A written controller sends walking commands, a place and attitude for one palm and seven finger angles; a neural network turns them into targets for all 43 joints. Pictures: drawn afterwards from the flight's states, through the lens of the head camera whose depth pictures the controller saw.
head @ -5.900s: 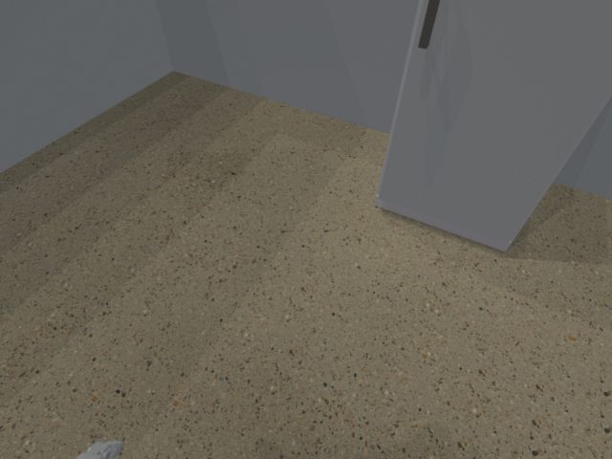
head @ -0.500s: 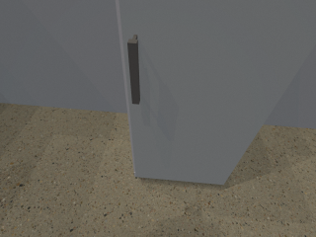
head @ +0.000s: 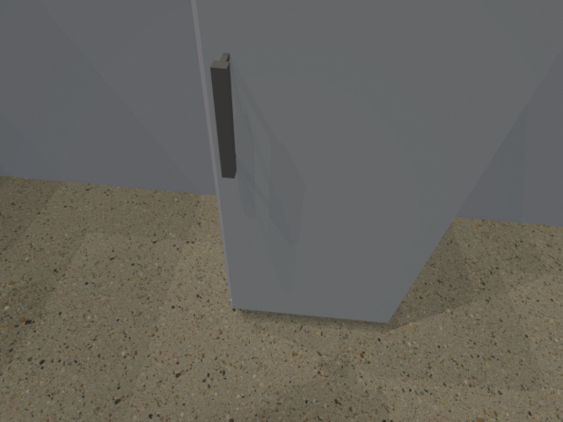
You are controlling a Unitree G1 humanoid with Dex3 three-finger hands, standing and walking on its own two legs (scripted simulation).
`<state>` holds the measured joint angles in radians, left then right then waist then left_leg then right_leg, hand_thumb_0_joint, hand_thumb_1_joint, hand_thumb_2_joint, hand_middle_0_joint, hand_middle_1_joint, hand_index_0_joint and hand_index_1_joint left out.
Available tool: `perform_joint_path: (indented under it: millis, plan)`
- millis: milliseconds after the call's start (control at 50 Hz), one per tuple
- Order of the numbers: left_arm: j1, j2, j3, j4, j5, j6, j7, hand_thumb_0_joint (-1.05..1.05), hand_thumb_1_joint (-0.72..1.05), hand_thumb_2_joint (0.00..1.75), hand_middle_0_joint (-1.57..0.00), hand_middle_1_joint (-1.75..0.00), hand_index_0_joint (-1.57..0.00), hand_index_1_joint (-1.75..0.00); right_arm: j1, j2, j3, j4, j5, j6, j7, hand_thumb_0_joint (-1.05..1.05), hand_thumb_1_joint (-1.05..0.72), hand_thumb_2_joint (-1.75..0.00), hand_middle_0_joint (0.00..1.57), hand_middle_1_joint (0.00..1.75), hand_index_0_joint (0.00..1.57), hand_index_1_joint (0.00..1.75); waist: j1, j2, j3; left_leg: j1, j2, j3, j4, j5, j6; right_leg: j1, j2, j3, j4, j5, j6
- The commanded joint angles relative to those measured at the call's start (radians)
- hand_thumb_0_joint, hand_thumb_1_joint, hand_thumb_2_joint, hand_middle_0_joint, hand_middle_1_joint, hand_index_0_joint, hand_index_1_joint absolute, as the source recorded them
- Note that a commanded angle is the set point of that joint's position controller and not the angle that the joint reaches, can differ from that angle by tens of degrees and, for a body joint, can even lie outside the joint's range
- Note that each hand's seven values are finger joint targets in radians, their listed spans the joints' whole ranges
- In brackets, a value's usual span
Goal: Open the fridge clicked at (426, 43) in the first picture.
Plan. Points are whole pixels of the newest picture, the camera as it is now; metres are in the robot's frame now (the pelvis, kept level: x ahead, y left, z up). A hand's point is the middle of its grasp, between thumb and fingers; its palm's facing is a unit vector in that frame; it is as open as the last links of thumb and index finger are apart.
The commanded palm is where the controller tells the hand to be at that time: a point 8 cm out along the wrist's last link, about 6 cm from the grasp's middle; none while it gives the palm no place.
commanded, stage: come to a stop and stand still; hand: left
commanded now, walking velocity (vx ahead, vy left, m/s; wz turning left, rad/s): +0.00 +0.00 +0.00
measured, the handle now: (227, 120) +0.59 +0.14 +0.13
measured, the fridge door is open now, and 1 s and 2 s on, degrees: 0 0 0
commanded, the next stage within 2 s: look again from close up in 0.02 s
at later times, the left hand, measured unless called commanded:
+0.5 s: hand out of the picture -0.02 +0.15 -0.18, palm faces +0.05 -0.99 -0.16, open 7.4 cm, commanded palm none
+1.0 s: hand out of the picture -0.01 +0.14 -0.18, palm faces +0.05 -0.99 -0.15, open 7.4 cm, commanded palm none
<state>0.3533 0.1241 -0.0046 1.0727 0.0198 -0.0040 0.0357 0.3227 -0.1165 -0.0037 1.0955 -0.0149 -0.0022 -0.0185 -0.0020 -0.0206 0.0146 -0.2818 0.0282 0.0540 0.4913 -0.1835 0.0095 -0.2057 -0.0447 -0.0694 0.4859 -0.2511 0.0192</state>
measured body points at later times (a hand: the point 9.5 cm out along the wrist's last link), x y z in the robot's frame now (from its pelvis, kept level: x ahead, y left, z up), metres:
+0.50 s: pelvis +0.00 -0.01 +0.00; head +0.00 +0.00 +0.45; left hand -0.02 +0.20 -0.16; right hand -0.01 -0.22 -0.16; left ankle +0.05 +0.11 -0.74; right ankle +0.01 -0.13 -0.74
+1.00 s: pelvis +0.00 -0.01 +0.00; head +0.01 +0.00 +0.45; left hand -0.02 +0.20 -0.16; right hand -0.01 -0.22 -0.16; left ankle +0.05 +0.11 -0.74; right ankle +0.01 -0.13 -0.74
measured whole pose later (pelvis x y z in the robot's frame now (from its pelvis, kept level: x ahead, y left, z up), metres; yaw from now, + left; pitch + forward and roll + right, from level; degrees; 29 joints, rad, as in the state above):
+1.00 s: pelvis +0.00 -0.01 +0.00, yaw +0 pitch -2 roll +0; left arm 0.35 0.12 0.01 1.08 0.02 -0.01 0.04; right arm 0.32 -0.11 0.00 1.11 -0.02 0.00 -0.02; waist 0.00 -0.01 0.02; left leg -0.26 0.04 0.05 0.46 -0.17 -0.01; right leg -0.19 -0.03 -0.07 0.47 -0.25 0.00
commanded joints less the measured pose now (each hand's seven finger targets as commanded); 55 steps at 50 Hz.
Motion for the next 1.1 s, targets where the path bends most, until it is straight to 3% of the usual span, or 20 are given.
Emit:
perform_joint_path:
  millis: [0, 160, 480, 640, 820, 1000, 1080]
  plan:
    - [0.089, 0.090, 0.021, -0.022, -0.002, -0.017, 0.005, 0.00, 0.90, 0.90, -0.20, -0.30, -0.20, -0.30, 0.051, -0.098, -0.017, -0.033, 0.004, -0.020, -0.003, 0.00, -0.90, -0.90, 0.20, 0.30, 0.20, 0.30, 0.008, 0.030, 0.067, -0.023, 0.064, -0.084, -0.128, -0.075, 0.010, -0.047, -0.065, 0.076, -0.116, -0.025, -0.047]
    - [0.081, 0.088, 0.026, -0.026, -0.001, -0.014, 0.004, 0.00, 0.90, 0.90, -0.20, -0.30, -0.20, -0.30, 0.056, -0.097, -0.019, -0.030, 0.001, -0.013, -0.003, 0.00, -0.90, -0.90, 0.20, 0.30, 0.20, 0.30, 0.006, 0.031, 0.098, -0.041, 0.064, -0.092, -0.151, -0.150, 0.008, -0.071, -0.059, 0.081, -0.131, -0.086, -0.049]
    - [0.088, 0.085, 0.027, -0.020, -0.001, -0.020, 0.003, 0.00, 0.90, 0.90, -0.20, -0.30, -0.20, -0.30, 0.054, -0.094, -0.016, -0.024, 0.003, -0.019, -0.005, 0.00, -0.90, -0.90, 0.20, 0.30, 0.20, 0.30, 0.008, 0.027, 0.059, 0.006, 0.071, -0.078, -0.132, -0.043, 0.007, -0.046, -0.060, 0.082, -0.128, -0.004, -0.051]
    - [0.089, 0.080, 0.027, -0.012, 0.000, -0.016, 0.002, 0.00, 0.90, 0.90, -0.20, -0.30, -0.20, -0.30, 0.051, -0.094, -0.016, -0.023, 0.001, -0.014, -0.006, 0.00, -0.90, -0.90, 0.20, 0.30, 0.20, 0.30, 0.006, 0.031, 0.098, -0.014, 0.067, -0.083, -0.155, -0.118, 0.003, -0.070, -0.057, 0.083, -0.143, -0.066, -0.049]
    - [0.087, 0.080, 0.028, -0.012, -0.001, -0.020, 0.003, 0.00, 0.90, 0.90, -0.20, -0.30, -0.20, -0.30, 0.056, -0.091, -0.015, -0.019, 0.001, -0.019, -0.006, 0.00, -0.90, -0.90, 0.20, 0.30, 0.20, 0.30, 0.008, 0.024, 0.065, 0.005, 0.068, -0.080, -0.141, -0.051, 0.005, -0.041, -0.060, 0.076, -0.133, -0.014, -0.051]
    - [0.087, 0.079, 0.028, -0.010, -0.001, -0.019, 0.002, 0.00, 0.90, 0.90, -0.20, -0.30, -0.20, -0.30, 0.054, -0.088, -0.014, -0.015, 0.001, -0.017, -0.007, 0.00, -0.90, -0.90, 0.20, 0.30, 0.20, 0.30, 0.009, 0.025, 0.084, 0.007, 0.066, -0.077, -0.142, -0.063, 0.003, -0.054, -0.060, 0.080, -0.143, -0.032, -0.050]
    - [0.103, 0.086, 0.037, -0.007, 0.005, -0.012, -0.003, 0.00, 0.90, 0.90, -0.20, -0.30, -0.20, -0.30, 0.077, -0.086, -0.020, -0.011, -0.006, -0.004, -0.002, 0.00, -0.90, -0.90, 0.20, 0.30, 0.20, 0.30, 0.011, -0.002, 0.091, -0.028, 0.046, -0.063, -0.115, -0.267, 0.008, -0.078, -0.062, 0.098, -0.158, -0.289, -0.064]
